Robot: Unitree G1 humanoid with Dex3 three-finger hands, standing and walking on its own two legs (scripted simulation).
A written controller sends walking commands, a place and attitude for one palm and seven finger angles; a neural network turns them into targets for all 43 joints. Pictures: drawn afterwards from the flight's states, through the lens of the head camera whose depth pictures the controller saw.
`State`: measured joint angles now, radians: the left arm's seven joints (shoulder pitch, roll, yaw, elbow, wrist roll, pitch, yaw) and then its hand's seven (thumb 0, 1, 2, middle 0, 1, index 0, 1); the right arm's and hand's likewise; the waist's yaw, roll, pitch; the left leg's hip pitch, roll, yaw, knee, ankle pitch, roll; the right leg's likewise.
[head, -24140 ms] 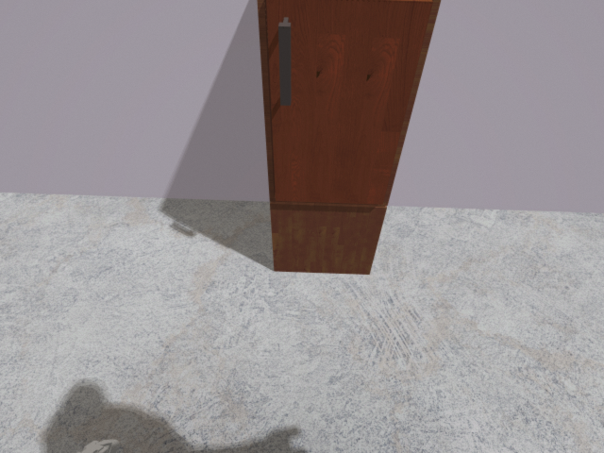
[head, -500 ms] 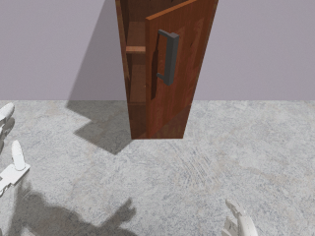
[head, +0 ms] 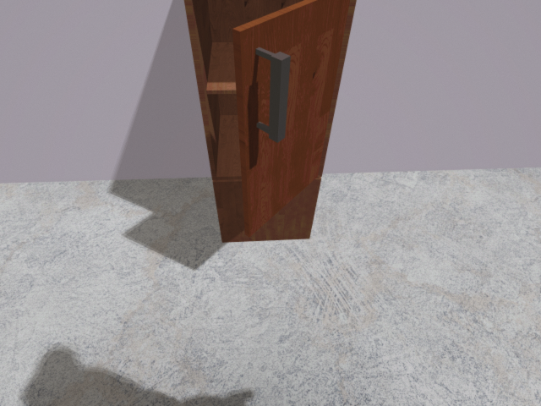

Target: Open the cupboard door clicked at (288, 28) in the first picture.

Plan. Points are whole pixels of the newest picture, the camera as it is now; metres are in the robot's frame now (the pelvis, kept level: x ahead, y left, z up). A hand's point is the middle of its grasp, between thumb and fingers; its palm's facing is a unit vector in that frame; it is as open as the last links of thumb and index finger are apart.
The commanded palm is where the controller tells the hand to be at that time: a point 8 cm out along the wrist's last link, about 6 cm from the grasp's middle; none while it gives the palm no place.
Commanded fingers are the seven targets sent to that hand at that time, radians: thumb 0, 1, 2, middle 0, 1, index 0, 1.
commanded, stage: let the arm hang, fingers relaxed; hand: left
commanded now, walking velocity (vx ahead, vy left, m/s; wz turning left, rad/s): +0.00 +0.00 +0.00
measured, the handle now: (269, 96) +0.64 +0.02 +0.13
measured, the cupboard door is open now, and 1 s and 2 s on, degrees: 45 45 45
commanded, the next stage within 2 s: look to check the result in 0.82 s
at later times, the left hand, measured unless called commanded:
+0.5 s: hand out of the picture -0.02 +0.16 -0.17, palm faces +0.07 -0.98 -0.21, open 7.3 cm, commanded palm none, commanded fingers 0.00 0.90 0.90 -0.20 -0.30 -0.20 -0.30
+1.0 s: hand out of the picture +0.02 +0.15 -0.17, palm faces +0.08 -0.98 -0.19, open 7.3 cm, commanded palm none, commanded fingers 0.00 0.90 0.90 -0.20 -0.30 -0.20 -0.30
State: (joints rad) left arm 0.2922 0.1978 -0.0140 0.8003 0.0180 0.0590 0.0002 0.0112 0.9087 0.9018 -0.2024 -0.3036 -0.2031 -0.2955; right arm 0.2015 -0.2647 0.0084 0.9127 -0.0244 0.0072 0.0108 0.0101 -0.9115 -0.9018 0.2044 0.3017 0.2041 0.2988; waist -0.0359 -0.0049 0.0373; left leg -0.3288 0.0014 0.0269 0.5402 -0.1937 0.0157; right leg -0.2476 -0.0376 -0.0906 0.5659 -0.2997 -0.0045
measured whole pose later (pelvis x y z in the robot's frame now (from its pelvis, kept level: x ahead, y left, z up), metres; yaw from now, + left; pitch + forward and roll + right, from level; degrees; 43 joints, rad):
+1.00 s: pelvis +0.04 -0.01 +0.01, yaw +1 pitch -2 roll +0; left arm 0.30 0.12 0.03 1.15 0.00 -0.01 0.04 0.00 0.91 0.90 -0.20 -0.30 -0.20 -0.30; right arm 0.27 -0.14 0.00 1.14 -0.02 0.01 -0.04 0.01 -0.92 -0.90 0.20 0.30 0.20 0.30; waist -0.01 0.02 0.05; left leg -0.21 0.01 0.01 0.44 -0.20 -0.01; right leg -0.11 -0.02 -0.11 0.43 -0.30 -0.02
